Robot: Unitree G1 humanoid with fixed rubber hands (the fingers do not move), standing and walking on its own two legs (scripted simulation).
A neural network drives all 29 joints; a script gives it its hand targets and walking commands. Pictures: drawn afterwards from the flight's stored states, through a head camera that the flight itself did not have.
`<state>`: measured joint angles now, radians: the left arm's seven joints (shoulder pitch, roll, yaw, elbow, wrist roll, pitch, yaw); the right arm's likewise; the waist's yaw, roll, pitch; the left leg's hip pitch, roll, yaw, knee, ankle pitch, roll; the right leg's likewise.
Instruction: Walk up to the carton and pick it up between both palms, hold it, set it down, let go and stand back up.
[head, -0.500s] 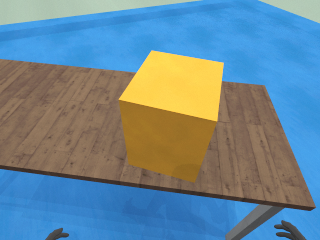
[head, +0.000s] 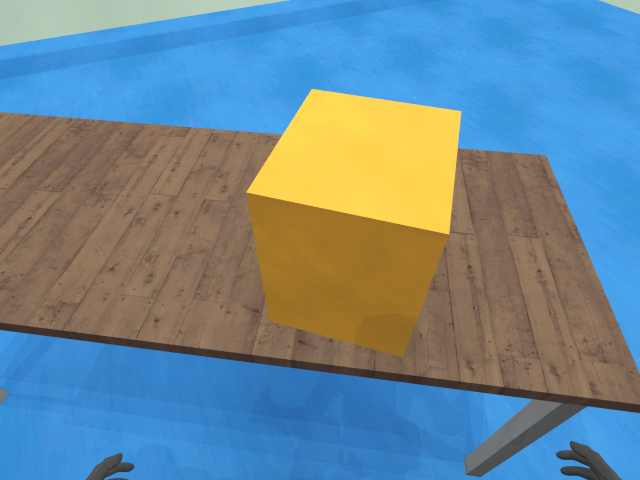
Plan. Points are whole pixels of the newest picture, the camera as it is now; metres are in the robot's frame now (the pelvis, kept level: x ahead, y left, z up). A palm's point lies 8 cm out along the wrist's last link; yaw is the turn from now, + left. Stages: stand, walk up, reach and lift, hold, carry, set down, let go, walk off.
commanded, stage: walk up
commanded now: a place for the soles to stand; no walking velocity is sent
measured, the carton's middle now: (357, 224) +0.47 -0.03 +0.05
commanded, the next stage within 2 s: none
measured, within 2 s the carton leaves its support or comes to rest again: neither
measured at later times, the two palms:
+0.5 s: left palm out of the picture +0.09 +0.37 -0.09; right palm out of the picture +0.07 -0.25 -0.08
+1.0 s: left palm out of the picture +0.09 +0.33 -0.08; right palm out of the picture +0.04 -0.28 -0.08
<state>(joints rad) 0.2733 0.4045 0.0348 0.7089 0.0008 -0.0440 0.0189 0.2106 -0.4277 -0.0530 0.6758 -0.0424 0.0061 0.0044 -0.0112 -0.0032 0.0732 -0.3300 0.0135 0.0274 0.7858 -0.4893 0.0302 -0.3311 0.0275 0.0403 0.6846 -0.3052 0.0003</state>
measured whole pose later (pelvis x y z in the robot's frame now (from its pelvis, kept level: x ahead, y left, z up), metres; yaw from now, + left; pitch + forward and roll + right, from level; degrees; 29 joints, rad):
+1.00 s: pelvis -0.04 +0.03 +0.00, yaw -5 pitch -4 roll +0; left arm 0.28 0.40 0.03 0.71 0.00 -0.03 0.03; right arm 0.24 -0.39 -0.05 0.68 -0.04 0.01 0.02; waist -0.04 0.01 0.11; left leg -0.33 0.01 0.13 0.72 -0.38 0.08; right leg -0.31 0.02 0.05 0.68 -0.31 -0.02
